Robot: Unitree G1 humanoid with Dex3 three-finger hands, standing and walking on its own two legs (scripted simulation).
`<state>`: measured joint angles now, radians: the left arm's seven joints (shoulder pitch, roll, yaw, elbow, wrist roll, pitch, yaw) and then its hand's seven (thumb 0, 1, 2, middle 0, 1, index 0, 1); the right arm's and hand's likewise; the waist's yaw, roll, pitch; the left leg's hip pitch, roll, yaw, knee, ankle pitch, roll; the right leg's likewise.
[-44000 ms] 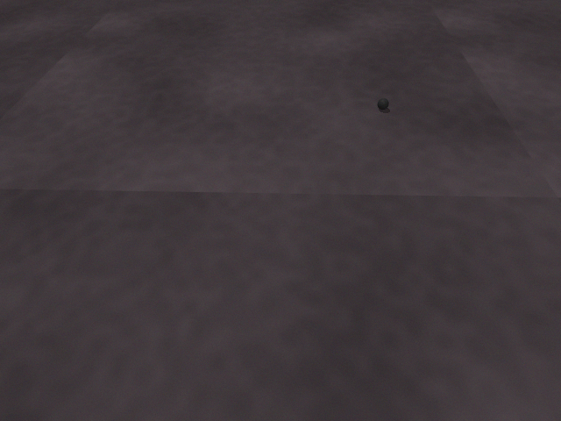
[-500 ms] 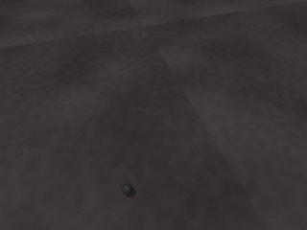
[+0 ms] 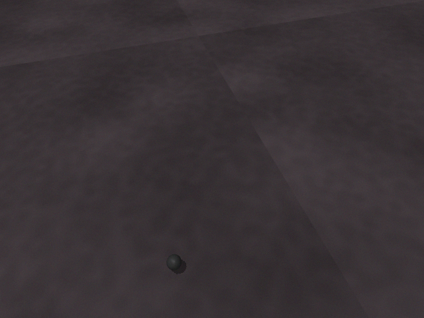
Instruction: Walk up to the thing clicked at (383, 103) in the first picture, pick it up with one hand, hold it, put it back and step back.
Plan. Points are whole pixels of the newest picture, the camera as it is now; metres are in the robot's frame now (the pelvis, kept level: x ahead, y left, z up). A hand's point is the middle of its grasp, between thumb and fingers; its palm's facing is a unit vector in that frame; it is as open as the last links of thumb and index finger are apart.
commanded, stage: stand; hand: left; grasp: from above
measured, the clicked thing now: (174, 262) +0.49 +0.24 -0.75
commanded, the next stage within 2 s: step back in 0.16 s
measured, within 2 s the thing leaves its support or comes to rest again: neither
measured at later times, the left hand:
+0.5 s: hand out of the picture +0.10 +0.31 -0.18, palm faces +0.01 -0.93 -0.37, open 7.4 cm
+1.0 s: hand out of the picture -0.06 +0.31 -0.16, palm faces -0.05 -0.92 -0.40, open 7.4 cm
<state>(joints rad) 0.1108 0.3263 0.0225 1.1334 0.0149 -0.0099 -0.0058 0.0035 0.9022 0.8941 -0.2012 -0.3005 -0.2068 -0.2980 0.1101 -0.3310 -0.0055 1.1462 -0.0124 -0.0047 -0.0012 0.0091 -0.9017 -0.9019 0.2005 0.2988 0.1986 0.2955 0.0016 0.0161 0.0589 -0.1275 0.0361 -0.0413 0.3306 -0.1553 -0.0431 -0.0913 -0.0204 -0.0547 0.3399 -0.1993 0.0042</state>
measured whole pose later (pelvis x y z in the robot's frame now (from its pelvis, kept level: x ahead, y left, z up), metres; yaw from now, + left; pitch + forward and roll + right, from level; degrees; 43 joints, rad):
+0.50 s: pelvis -0.05 +0.05 -0.03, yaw +1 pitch -2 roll -1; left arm -0.01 0.40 0.08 0.92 0.00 0.05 0.02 0.00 0.90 0.89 -0.20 -0.30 -0.21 -0.30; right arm 0.14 -0.38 -0.05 0.96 -0.02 0.03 0.01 0.01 -0.90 -0.90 0.20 0.30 0.20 0.30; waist -0.02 -0.04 0.21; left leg -0.31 -0.03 -0.01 0.67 -0.33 0.04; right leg -0.40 0.00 0.09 0.86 -0.51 -0.01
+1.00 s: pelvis -0.16 +0.05 -0.02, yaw -4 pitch -2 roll +1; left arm 0.18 0.35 0.08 0.87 0.03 0.04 -0.01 0.00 0.90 0.89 -0.20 -0.30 -0.21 -0.30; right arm 0.13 -0.40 -0.05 0.88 0.01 0.05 -0.01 0.01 -0.90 -0.90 0.20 0.30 0.20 0.30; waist 0.01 0.02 0.16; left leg -0.50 -0.12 -0.11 1.10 -0.46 0.01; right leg -0.29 0.00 0.03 0.64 -0.31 -0.02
